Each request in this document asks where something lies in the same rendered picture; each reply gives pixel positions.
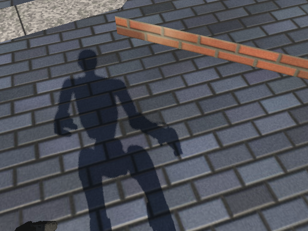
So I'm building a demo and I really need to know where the robot left hand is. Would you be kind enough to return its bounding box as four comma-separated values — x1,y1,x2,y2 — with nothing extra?
14,220,58,231

